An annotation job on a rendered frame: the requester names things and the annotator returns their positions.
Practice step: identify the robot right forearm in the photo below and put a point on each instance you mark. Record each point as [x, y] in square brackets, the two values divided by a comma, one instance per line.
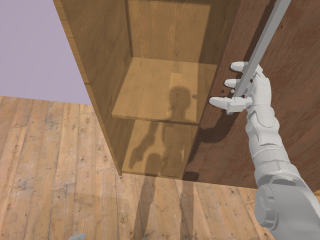
[268, 153]

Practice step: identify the right robot upper arm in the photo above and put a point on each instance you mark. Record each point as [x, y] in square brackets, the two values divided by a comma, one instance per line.
[288, 212]

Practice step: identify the right robot hand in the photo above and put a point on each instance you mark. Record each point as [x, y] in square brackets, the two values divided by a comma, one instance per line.
[259, 91]

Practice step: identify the handle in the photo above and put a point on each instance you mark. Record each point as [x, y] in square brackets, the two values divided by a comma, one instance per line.
[261, 46]

